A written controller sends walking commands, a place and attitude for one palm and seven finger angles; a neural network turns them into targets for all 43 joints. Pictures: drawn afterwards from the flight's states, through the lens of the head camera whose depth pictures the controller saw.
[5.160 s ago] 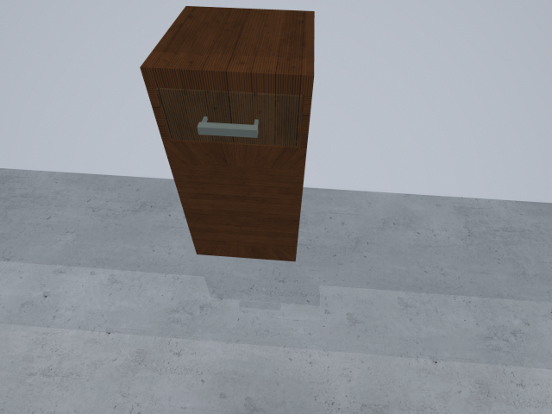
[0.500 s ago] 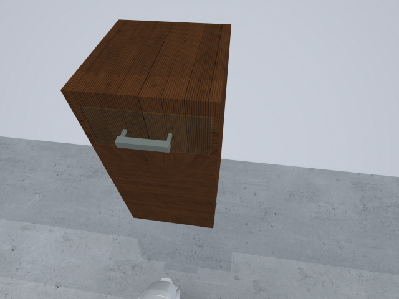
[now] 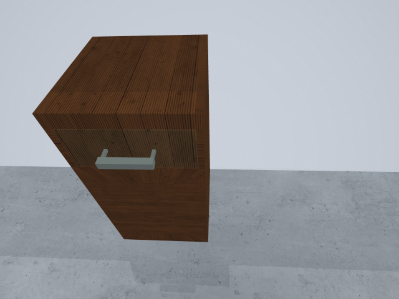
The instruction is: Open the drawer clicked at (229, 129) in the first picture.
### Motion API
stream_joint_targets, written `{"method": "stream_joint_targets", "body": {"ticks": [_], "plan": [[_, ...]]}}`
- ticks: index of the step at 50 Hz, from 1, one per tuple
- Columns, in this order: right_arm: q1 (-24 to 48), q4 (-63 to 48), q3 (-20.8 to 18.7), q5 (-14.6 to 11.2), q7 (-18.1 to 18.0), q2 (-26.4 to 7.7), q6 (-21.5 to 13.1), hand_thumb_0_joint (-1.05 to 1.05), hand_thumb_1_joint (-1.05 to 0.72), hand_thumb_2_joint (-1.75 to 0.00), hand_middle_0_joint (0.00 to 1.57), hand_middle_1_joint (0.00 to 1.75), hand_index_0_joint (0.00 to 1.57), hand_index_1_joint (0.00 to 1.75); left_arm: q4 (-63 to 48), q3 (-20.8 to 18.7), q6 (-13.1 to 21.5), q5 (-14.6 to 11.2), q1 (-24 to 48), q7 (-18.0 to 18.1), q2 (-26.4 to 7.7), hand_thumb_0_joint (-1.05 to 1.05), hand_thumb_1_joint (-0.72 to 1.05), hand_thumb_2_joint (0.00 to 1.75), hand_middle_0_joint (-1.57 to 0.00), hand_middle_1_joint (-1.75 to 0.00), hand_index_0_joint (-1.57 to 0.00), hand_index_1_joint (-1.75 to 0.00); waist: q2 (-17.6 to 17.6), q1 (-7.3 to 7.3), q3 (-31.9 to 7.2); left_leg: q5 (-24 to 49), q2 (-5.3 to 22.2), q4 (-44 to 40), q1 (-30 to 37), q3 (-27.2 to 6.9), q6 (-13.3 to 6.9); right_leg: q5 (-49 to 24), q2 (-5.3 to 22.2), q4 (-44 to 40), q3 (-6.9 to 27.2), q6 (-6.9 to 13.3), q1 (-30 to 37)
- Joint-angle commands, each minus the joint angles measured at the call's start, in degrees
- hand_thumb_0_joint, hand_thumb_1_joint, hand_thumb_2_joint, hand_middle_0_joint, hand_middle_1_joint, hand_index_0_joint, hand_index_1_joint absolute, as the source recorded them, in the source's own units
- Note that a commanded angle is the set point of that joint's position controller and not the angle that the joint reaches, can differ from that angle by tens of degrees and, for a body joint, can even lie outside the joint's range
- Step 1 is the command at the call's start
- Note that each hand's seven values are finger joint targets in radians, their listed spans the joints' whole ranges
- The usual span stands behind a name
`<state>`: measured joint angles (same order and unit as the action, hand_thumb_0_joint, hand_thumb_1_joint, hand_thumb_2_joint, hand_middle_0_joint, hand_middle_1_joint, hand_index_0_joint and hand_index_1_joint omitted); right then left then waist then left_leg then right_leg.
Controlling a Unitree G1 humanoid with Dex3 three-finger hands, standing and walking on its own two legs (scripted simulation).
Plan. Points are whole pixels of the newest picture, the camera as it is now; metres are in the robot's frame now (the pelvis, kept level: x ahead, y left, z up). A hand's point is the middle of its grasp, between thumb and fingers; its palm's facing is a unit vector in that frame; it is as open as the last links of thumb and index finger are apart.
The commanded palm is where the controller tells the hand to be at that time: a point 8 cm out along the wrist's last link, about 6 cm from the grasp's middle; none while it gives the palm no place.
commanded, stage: come to a stop and stand still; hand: left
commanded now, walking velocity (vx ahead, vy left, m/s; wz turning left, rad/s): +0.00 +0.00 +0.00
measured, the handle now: (127, 157) +0.48 +0.25 -0.05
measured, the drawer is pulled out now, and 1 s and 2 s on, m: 0.00 0.00 0.00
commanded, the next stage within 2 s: look again from close up in 0.46 s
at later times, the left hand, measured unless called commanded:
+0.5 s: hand out of the picture -0.02 +0.15 -0.16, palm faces +0.04 -0.98 -0.18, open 7.3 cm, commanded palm none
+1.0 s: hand out of the picture +0.00 +0.20 -0.17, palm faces +0.04 -0.98 -0.18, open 7.3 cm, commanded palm none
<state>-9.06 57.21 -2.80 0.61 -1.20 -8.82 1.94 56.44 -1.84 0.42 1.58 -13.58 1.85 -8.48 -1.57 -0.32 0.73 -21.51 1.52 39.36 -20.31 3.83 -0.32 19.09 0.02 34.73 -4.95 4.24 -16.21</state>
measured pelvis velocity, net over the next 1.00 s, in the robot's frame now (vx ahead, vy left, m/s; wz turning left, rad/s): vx -0.01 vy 0.03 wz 0.00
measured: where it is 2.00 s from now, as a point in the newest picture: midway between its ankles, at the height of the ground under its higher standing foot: outside the picture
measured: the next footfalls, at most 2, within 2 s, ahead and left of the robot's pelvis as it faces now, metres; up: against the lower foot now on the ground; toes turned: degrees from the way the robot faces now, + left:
none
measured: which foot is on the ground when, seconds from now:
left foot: down 0.00-1.00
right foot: down 0.00-1.00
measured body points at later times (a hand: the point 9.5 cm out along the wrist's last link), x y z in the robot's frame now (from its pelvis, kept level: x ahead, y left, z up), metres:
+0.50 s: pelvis +0.00 -0.01 +0.01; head +0.01 -0.02 +0.46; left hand -0.02 +0.20 -0.14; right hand -0.03 -0.21 -0.16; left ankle +0.00 +0.13 -0.73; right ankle +0.00 -0.07 -0.73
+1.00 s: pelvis -0.01 +0.03 +0.01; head -0.02 +0.04 +0.46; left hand +0.00 +0.26 -0.15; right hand +0.03 -0.20 -0.14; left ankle +0.00 +0.13 -0.73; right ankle +0.00 -0.07 -0.73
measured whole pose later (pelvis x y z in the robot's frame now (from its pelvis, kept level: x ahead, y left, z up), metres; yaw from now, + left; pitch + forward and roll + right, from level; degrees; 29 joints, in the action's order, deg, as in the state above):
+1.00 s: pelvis -0.01 +0.03 +0.01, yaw +0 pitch -3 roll +0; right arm -15.3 61.0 0.4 0.8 -1.7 -9.6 -0.6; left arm 60.3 0.9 0.8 0.5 -18.1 2.2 -9.4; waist 0.6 -0.6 -0.2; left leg -14.6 -0.2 26.9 -9.8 3.3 -1.8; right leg 13.9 0.0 25.5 -4.9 1.3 -9.1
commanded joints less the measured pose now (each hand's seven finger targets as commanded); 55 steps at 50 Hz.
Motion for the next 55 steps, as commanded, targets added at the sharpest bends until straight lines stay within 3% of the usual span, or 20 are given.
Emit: {"method": "stream_joint_targets", "body": {"ticks": [1, 3, 5, 7, 12, 17, 21, 22, 23, 24, 27, 28, 30, 32, 34, 37, 44, 48, 53, 55], "plan": [[-5.12, -0.31, 0.73, 0.11, -0.11, -1.35, -0.74, 0.0, -0.9, -0.9, 0.2, 0.3, 0.2, 0.3, -1.32, -1.33, 0.83, -0.27, -1.75, 0.18, -6.72, 0.0, 0.9, 0.9, -0.2, -0.3, -0.2, -0.3, 8.98, 0.67, -1.45, -0.44, 0.39, -2.68, 1.83, -1.95, 0.35, -28.41, 12.04, -13.56, 10.67, 5.3, 5.18], [-7.42, 1.41, 1.33, 0.13, -0.42, -1.27, -1.34, 0.0, -0.9, -0.9, 0.2, 0.3, 0.2, 0.3, -0.32, -1.12, 0.8, -0.8, -1.73, 0.15, -6.58, 0.0, 0.9, 0.9, -0.2, -0.3, -0.2, -0.3, 6.44, 0.97, -1.42, 7.79, 0.99, -13.01, 6.99, -2.21, 0.4, -26.03, 11.05, -12.26, 9.72, 3.22, 5.66], [-7.63, 2.57, 1.86, 0.44, -0.85, -2.96, -2.23, 0.0, -0.9, -0.9, 0.2, 0.3, 0.2, 0.3, 0.62, -0.72, 0.78, -1.38, -2.74, -0.05, -5.29, 0.0, 0.9, 0.9, -0.2, -0.3, -0.2, -0.3, -0.16, -0.37, -0.78, 21.23, 5.0, -17.22, 10.29, -5.94, -1.02, -21.25, 7.33, -11.88, 7.56, -0.42, 4.85], [-6.89, 3.99, 2.26, 0.37, -1.0, -2.81, -2.46, 0.0, -0.9, -0.9, 0.2, 0.3, 0.2, 0.3, 2.18, -0.61, 0.48, -1.42, -2.9, -0.12, -4.79, 0.0, 0.9, 0.9, -0.2, -0.3, -0.2, -0.3, -5.74, -1.3, 0.91, 18.65, 5.87, -18.77, 7.16, -7.07, -1.44, -14.67, 6.16, -13.76, 6.65, -1.79, 7.2], [-10.06, 5.69, 2.91, 0.34, -1.13, -2.53, -2.54, 0.0, -0.9, -0.9, 0.2, 0.3, 0.2, 0.3, 4.75, -0.04, 0.81, -1.49, -3.81, -0.33, -4.82, 0.0, 0.9, 0.9, -0.2, -0.3, -0.2, -0.3, -0.57, -0.97, 1.7, 13.28, 4.67, -21.0, 6.96, -5.92, -0.58, -11.39, 6.47, -17.48, 7.13, -1.35, 9.79], [-12.85, 6.72, 3.23, 0.39, -1.08, -2.14, -2.18, 0.0, -0.9, -0.9, 0.2, 0.3, 0.2, 0.3, 6.02, 0.33, 0.93, -1.51, -4.86, -0.28, -4.29, 0.0, 0.9, 0.9, -0.2, -0.3, -0.2, -0.3, 2.16, -0.31, 4.2, 10.05, 3.59, -21.23, 7.2, -5.12, -0.43, -4.77, 6.6, -20.47, 8.05, -1.22, 7.27], [-14.3, 7.24, 3.26, 0.38, -1.16, -1.53, -2.4, 0.0, -0.9, -0.9, 0.2, 0.3, 0.2, 0.3, 6.85, 0.54, 1.36, -1.56, -6.8, -0.12, -3.3, 0.0, 0.9, 0.9, -0.2, -0.3, -0.2, -0.3, 3.18, -0.09, 3.75, 11.64, 3.42, -20.75, 8.24, -4.74, -0.53, -5.86, 6.65, -20.75, 8.2, -1.28, 6.8], [-11.49, 1.19, 1.29, 0.6, -0.13, -8.28, -2.34, 0.0, -0.9, -0.9, 0.2, 0.3, 0.2, 0.3, 2.11, 1.42, 2.24, -0.41, -5.18, 0.14, -13.23, 0.0, 0.9, 0.9, -0.2, -0.3, -0.2, -0.3, 4.12, 2.06, 11.16, 11.07, 1.07, -15.46, 6.64, -7.16, -0.39, -3.43, 5.93, -19.31, 10.24, -2.13, 0.13], [-11.83, 0.26, 1.01, 1.13, -0.77, -7.41, -2.96, 0.0, -0.9, -0.9, 0.2, 0.3, 0.2, 0.3, 2.58, 0.15, 2.36, -0.97, -5.48, 0.42, -9.7, 0.0, 0.9, 0.9, -0.2, -0.3, -0.2, -0.3, -0.8, 1.3, 2.57, 8.89, 3.0, -12.38, 7.48, -6.11, -0.98, 0.63, 9.47, -17.22, 12.07, -0.78, 1.12], [-13.29, 0.55, 0.98, 1.01, -0.98, -5.67, -3.16, 0.0, -0.9, -0.9, 0.2, 0.3, 0.2, 0.3, 2.01, 0.3, 2.68, -0.84, -5.85, 0.59, -9.53, 0.0, 0.9, 0.9, -0.2, -0.3, -0.2, -0.3, -0.35, 1.63, -3.72, 10.11, 1.81, -9.71, 7.81, -5.91, -1.33, -3.52, 9.93, -17.73, 12.71, -0.08, 4.78], [-14.95, 0.39, 1.29, 0.73, -0.8, -3.68, -2.59, 0.0, -0.9, -0.9, 0.2, 0.3, 0.2, 0.3, 2.07, 0.56, 2.32, -0.64, -7.53, 1.05, -7.09, 0.0, 0.9, 0.9, -0.2, -0.3, -0.2, -0.3, 8.01, 1.39, -1.6, 6.77, 0.54, -6.0, 3.75, -4.08, -1.46, -4.38, 11.33, -20.14, 14.44, -0.65, 5.32], [-14.48, 0.57, 1.06, 0.56, -0.86, -4.05, -2.5, 0.0, -0.9, -0.9, 0.2, 0.3, 0.2, 0.3, 2.2, 0.36, 2.24, -0.57, -7.81, 1.11, -6.98, 0.0, 0.9, 0.9, -0.2, -0.3, -0.2, -0.3, 8.54, 1.33, 0.93, 6.91, 1.08, -5.6, 3.26, -4.16, -1.66, -4.57, 11.39, -20.22, 13.82, -0.28, 3.41], [-13.85, 0.63, 0.95, 0.33, -0.99, -4.63, -2.52, 0.0, -0.9, -0.9, 0.2, 0.3, 0.2, 0.3, 2.05, 0.2, 2.23, -0.56, -7.9, 1.1, -7.05, 0.0, 0.9, 0.9, -0.2, -0.3, -0.2, -0.3, 5.99, 1.42, 3.6, 8.62, 1.73, -7.48, 3.9, -4.45, -1.73, -6.71, 10.82, -19.55, 12.92, 0.44, 1.32], [-14.53, 1.35, 1.69, 0.35, -0.88, -2.99, -2.58, 0.0, -0.9, -0.9, 0.2, 0.3, 0.2, 0.3, 2.17, 0.82, 1.99, -0.69, -8.93, 1.21, -5.73, 0.0, 0.9, 0.9, -0.2, -0.3, -0.2, -0.3, 2.87, 1.31, 3.58, 11.56, 2.0, -10.79, 5.93, -4.28, -1.67, -11.2, 8.91, -17.31, 10.8, -0.19, 2.67], [-13.52, 1.61, 1.77, 0.24, -0.91, -4.48, -2.88, 0.0, -0.9, -0.9, 0.2, 0.3, 0.2, 0.3, 2.45, 0.82, 1.95, -0.99, -8.92, 1.09, -6.62, 0.0, 0.9, 0.9, -0.2, -0.3, -0.2, -0.3, -0.08, 0.95, 4.47, 15.07, 2.94, -13.0, 6.03, -5.3, -1.54, -15.03, 7.11, -14.79, 8.67, -0.71, 3.99], [-12.08, 1.41, 2.14, 0.3, -0.94, -5.06, -3.18, 0.0, -0.9, -0.9, 0.2, 0.3, 0.2, 0.3, 2.46, 1.34, 1.46, -1.0, -9.67, 0.99, -5.67, 0.0, 0.9, 0.9, -0.2, -0.3, -0.2, -0.3, -1.51, 0.06, 3.59, 19.31, 4.08, -14.41, 6.37, -6.12, -1.9, -17.1, 6.0, -12.83, 6.96, -1.1, 5.95], [-9.51, 1.46, 2.42, 0.34, -0.67, -6.41, -2.99, 0.0, -0.9, -0.9, 0.2, 0.3, 0.2, 0.3, 2.31, 1.67, 0.85, -1.03, -8.84, 0.75, -5.81, 0.0, 0.9, 0.9, -0.2, -0.3, -0.2, -0.3, 0.12, -0.21, 4.97, 13.26, 4.23, -17.84, 5.49, -6.9, -1.9, -10.16, 5.9, -14.35, 7.04, -2.03, 5.46], [-9.15, 2.06, 2.47, 0.31, -0.58, -6.6, -3.07, 0.0, -0.9, -0.9, 0.2, 0.3, 0.2, 0.3, 2.53, 1.75, 0.82, -0.99, -8.61, 0.72, -5.75, 0.0, 0.9, 0.9, -0.2, -0.3, -0.2, -0.3, 1.46, -0.21, 3.58, 13.36, 4.46, -18.88, 6.63, -7.17, -2.06, -10.65, 6.05, -14.36, 6.78, -2.42, 6.21], [-9.45, 3.28, 2.57, 0.23, -0.45, -6.66, -3.04, 0.0, -0.9, -0.9, 0.2, 0.3, 0.2, 0.3, 3.27, 1.78, 0.67, -0.94, -8.58, 0.75, -5.36, 0.0, 0.9, 0.9, -0.2, -0.3, -0.2, -0.3, 0.06, -0.25, 4.54, 9.98, 4.75, -21.38, 5.78, -7.83, -2.07, -8.95, 6.08, -14.73, 6.22, -2.86, 6.41], [-9.5, 3.66, 2.57, 0.19, -0.45, -6.57, -2.99, 0.0, -0.9, -0.9, 0.2, 0.3, 0.2, 0.3, 3.95, 1.85, 0.7, -0.93, -8.95, 0.74, -5.1, 0.0, 0.9, 0.9, -0.2, -0.3, -0.2, -0.3, 1.35, -0.26, 5.01, 8.8, 4.67, -21.97, 5.53, -7.88, -2.05, -8.99, 6.13, -14.88, 6.32, -2.91, 6.36]]}}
